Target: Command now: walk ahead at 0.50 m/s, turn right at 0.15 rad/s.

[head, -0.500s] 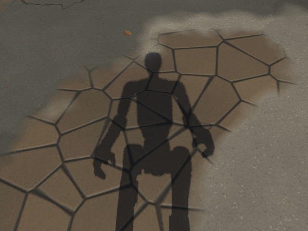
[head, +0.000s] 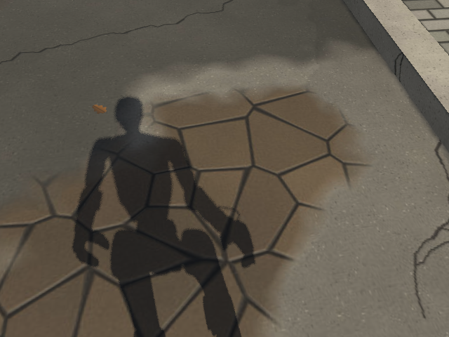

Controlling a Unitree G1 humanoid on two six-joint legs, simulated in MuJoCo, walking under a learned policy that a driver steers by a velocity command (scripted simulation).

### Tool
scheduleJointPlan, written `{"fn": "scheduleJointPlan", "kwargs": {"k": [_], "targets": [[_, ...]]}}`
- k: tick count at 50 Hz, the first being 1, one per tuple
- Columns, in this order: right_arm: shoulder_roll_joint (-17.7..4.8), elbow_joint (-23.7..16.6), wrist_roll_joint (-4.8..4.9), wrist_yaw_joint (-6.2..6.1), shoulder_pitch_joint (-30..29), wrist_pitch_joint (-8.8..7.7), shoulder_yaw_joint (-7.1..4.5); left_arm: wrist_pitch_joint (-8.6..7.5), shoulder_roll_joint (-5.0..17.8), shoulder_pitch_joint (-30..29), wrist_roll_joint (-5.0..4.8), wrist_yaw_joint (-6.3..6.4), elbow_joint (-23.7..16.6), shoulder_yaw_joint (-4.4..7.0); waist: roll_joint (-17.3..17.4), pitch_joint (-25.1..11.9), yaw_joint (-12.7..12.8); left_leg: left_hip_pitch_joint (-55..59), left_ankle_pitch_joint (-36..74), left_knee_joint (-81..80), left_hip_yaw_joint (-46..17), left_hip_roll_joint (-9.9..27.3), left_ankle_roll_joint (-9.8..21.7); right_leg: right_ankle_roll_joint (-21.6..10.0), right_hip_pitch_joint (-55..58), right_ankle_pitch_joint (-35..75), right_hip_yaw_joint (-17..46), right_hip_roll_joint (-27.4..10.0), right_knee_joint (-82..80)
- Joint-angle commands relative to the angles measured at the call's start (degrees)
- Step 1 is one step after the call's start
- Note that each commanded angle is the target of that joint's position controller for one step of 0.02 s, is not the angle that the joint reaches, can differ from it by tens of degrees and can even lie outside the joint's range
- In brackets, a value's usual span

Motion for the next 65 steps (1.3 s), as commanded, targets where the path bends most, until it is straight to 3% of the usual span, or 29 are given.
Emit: {"fn": "scheduleJointPlan", "kwargs": {"k": [1, 4, 7, 11, 13, 15, 16, 17, 18, 19, 20, 22, 25, 30, 37, 40, 41, 42, 43, 44, 45, 46, 47, 48, 49, 52, 55, 60, 65], "targets": [[-6.9, -1.0, 0.76, 0.22, 2.2, -1.72, -1.57, 0.10, 3.0, 1.1, 0.42, -0.52, -2.9, 0.35, 8.0, -0.5, 1.1, 6.0, 11.4, -12.7, -13.9, 14.9, 8.1, 1.3, -8.5, 3.8, -0.1, -3.4, -2.0], [-6.4, 0.6, 0.88, 0.29, 4.1, -1.33, -1.45, -0.08, 1.6, -6.8, 0.30, -0.91, -5.1, -0.66, 7.6, 1.5, -0.5, 6.4, 12.7, -14.7, -9.8, 13.0, 7.9, 2.7, -10.7, 9.8, -3.5, -5.6, -11.1], [-7.2, 2.3, 0.88, 0.40, 6.8, -1.18, -1.64, -0.41, 0.1, -12.9, -0.19, -1.16, -6.7, -1.70, 7.9, 1.9, -2.2, 6.5, 16.6, -14.1, -6.7, 12.0, 7.0, 2.8, -7.1, 14.2, -6.3, -5.3, -21.1], [-8.5, 4.2, 0.55, 0.14, 9.3, -0.71, -1.90, -0.70, 1.4, -16.1, -0.47, -0.65, -7.7, -1.61, 8.0, 2.2, -2.7, 10.5, 21.6, -11.2, -7.0, 14.7, 6.2, 0.9, -3.5, 12.8, -7.5, -4.1, -27.3], [-9.2, 4.8, 0.43, -0.13, 8.8, -0.31, -2.04, -0.98, 2.2, -14.2, -0.23, -0.20, -7.2, -1.24, 7.9, 1.6, -1.2, 12.6, 29.3, -6.9, -6.7, 15.6, 5.5, -0.9, 0.6, 9.1, -8.1, -2.5, -29.9], [-8.8, 5.2, 0.71, -0.30, 8.3, 0.15, -1.78, -1.91, 3.9, -1.5, 0.66, 0.67, -2.7, -0.08, 5.1, -5.1, 4.4, 10.2, 37.6, 9.0, -3.1, 12.3, 3.6, -3.5, 17.6, 9.4, -8.6, -0.2, -35.5], [-6.9, 3.4, 0.91, -0.31, 7.3, 0.05, -1.06, -2.38, 7.7, 8.9, 1.80, 1.40, -0.6, 1.11, 0.4, -12.1, 8.6, 0.3, 23.3, 24.3, -0.9, 9.7, 2.2, -6.5, 31.7, 4.0, 2.5, -10.5, -36.8], [-0.6, 1.6, 2.04, -0.04, 13.1, 0.03, 0.26, -1.97, 14.1, 11.8, 1.81, 1.82, 0.0, 2.77, -13.6, -18.1, 6.0, -19.7, -15.4, 44.3, 2.2, -0.5, -0.2, -13.8, 45.7, 0.2, 29.3, -26.5, -42.4], [-7.7, 2.6, 0.20, -0.62, 9.6, 0.56, -1.51, -1.30, 10.9, 9.6, -0.83, 1.64, 0.0, 2.44, -5.2, -14.8, 6.4, -25.5, -18.8, 49.5, -4.7, 1.0, 0.6, -13.9, 41.3, -1.8, 33.1, -25.0, -45.6], [-7.5, 1.5, 0.25, -0.30, 5.7, 0.42, -1.72, -1.33, 7.7, 4.4, -1.21, 1.52, -0.3, 1.52, -2.5, -6.6, 4.1, -26.9, -13.8, 49.1, -5.6, 3.9, 1.1, -12.4, 34.2, 0.6, 23.7, -22.2, -46.2], [-6.0, 1.3, 0.53, 0.06, 3.9, 0.19, -1.29, -1.75, 4.7, 1.5, -1.02, 1.24, -0.3, 0.78, -0.7, -3.3, 2.7, -25.0, -10.0, 45.8, -5.5, 5.7, 1.0, -11.0, 27.9, 6.5, 17.7, -19.4, -48.1], [-4.7, 2.3, -0.42, 0.57, 4.9, 1.40, -1.08, -2.54, 2.3, -0.2, -1.24, 1.38, 0.6, 0.08, -2.3, -0.9, -0.3, -19.6, -7.4, 41.2, -4.8, 7.6, -0.2, -8.0, 20.7, 12.9, 9.6, -14.8, -50.9], [-3.5, 2.4, -0.93, 1.42, 3.6, 2.62, -0.96, -3.71, 3.2, 2.4, -1.73, 1.36, 2.7, 0.40, -1.1, -0.6, -1.2, -19.6, -4.3, 38.9, -3.3, 7.8, -1.6, -8.8, 19.5, 18.8, 5.7, -13.6, -53.4], [-2.9, -1.0, -0.74, 1.70, -8.1, 2.80, -0.53, -3.63, 3.2, 6.9, -1.91, 1.25, 5.8, 0.50, -0.1, 2.9, 0.8, -26.3, 5.2, 27.9, -1.6, 9.3, -3.5, -8.8, 21.6, 20.4, 1.5, -12.1, -56.1], [-2.8, -4.5, -0.30, 1.45, -19.1, 2.17, 0.28, -3.38, 4.1, 12.7, -1.22, 1.76, 10.0, 0.52, -0.5, 4.6, 3.6, -24.1, 8.7, 13.8, 0.9, 6.5, -1.3, -7.9, 29.3, 29.9, -1.0, -13.6, -53.2], [-3.7, -4.5, -0.34, 1.04, -17.3, 1.59, -0.12, -3.12, 5.0, 11.5, -0.90, 2.28, 10.9, 0.73, -0.9, 3.7, 1.6, -18.7, 3.0, 10.3, 1.8, 4.3, 1.3, -6.8, 32.6, 41.7, -1.9, -14.8, -48.0], [-4.4, -3.2, -0.42, 0.64, -13.2, 1.31, -0.55, -3.03, 5.6, 10.6, -0.83, 2.38, 11.1, 0.85, -1.3, 1.5, -0.3, -12.9, 0.9, 9.2, 2.6, 2.5, 2.4, -6.0, 32.6, 49.9, -2.7, -14.4, -42.9], [-5.1, -0.4, -0.71, 0.14, -5.0, 0.83, -1.18, -2.78, 5.7, 9.7, -0.98, 2.34, 11.3, 0.85, -0.1, -2.7, -4.0, -3.0, 2.2, 5.5, 3.6, 0.6, 3.8, -5.0, 31.1, 53.6, -4.4, -12.6, -33.3], [-8.0, 2.8, -1.73, -0.54, 5.4, 0.25, -2.27, -2.83, 4.6, 9.5, -1.27, 2.32, 10.6, 0.41, 1.9, -8.9, -7.7, 12.2, 2.0, 5.2, -1.3, 5.1, 6.1, -3.9, 22.3, 44.0, -6.1, -10.1, -20.2], [-14.9, 3.5, -2.94, -1.07, 12.6, 0.18, -4.13, -3.00, -1.1, 14.4, -3.24, 1.76, 8.5, -0.99, 13.8, -17.7, -7.0, 30.6, -4.2, 2.8, -26.8, 23.0, 12.7, -0.9, 2.6, 15.1, -9.7, -2.0, 2.4], [-14.0, 3.8, -0.60, -0.47, 10.7, 0.96, -4.11, -2.94, 2.2, 14.1, -2.11, 1.86, 9.5, 0.15, 13.6, -19.1, -6.2, 30.0, -4.4, -5.6, -42.6, 26.9, 15.4, -1.3, -6.2, -11.9, -2.8, 3.1, 11.8], [-11.4, 3.1, 0.59, -0.34, 3.9, 1.22, -3.49, -2.72, 3.8, 9.2, -1.38, 1.88, 8.4, 0.85, 8.5, -8.8, -3.4, 21.5, -7.8, -6.1, -33.0, 24.2, 13.6, -2.0, -9.9, -7.3, -0.3, -1.3, 13.4], [-7.2, 2.4, 0.59, -0.09, -0.6, 0.97, -2.45, -3.03, 2.9, 6.1, -1.34, 1.49, 7.7, 0.59, 5.6, -3.3, -2.2, 13.4, -5.7, -8.4, -26.2, 21.8, 12.1, -2.1, -9.2, -2.7, -0.7, -3.6, 10.3], [-5.0, 2.7, 0.43, -0.04, -2.5, 0.60, -1.80, -2.78, 1.6, 5.3, -1.34, 1.30, 7.8, 0.49, 5.5, -0.4, -0.5, 8.0, -2.6, -10.6, -20.7, 18.8, 9.8, -2.0, -6.9, -0.3, -1.1, -5.5, 6.5], [-3.6, 3.5, 0.63, -0.20, -3.0, 0.25, -1.36, -2.03, 0.9, 5.9, -0.45, 1.07, 8.0, 0.39, 6.7, 1.0, 1.1, 3.9, 0.7, -11.9, -16.7, 16.4, 8.2, -1.3, -3.9, 1.0, -1.4, -6.6, 3.7], [-4.3, 5.7, 0.75, -0.20, 0.5, -1.09, -1.45, -0.57, -0.7, 5.5, 0.02, 0.14, 8.2, 0.14, 6.5, 0.5, 2.3, 2.1, 8.5, -13.9, -11.5, 14.7, 8.6, 0.3, -2.7, 4.0, -3.1, -7.1, 1.1], [-5.0, 7.4, 0.86, -0.17, 3.6, -1.38, -1.59, -0.14, -0.5, -2.0, -0.09, -0.16, 5.9, 0.12, 5.9, 2.9, 1.2, 3.9, 9.3, -16.2, -8.9, 13.8, 9.0, 1.9, -8.9, 9.9, -4.5, -8.6, -5.2], [-4.9, 9.4, 0.78, -0.29, 7.9, -1.28, -1.30, -0.50, -1.8, -12.9, -0.71, -0.32, 2.5, -0.76, 6.2, 4.2, -1.5, 7.3, 15.6, -15.9, -5.1, 12.3, 7.8, 2.7, -8.9, 17.9, -7.2, -7.3, -20.5], [-5.4, 11.6, 0.18, -1.10, 11.8, -0.70, -1.32, -1.07, -0.6, -18.8, -0.70, 0.04, -0.1, -0.66, 6.4, 5.0, -2.8, 15.5, 23.9, -11.5, -7.1, 15.0, 8.1, 1.1, -8.7, 15.3, -7.2, -5.5, -27.5]]}}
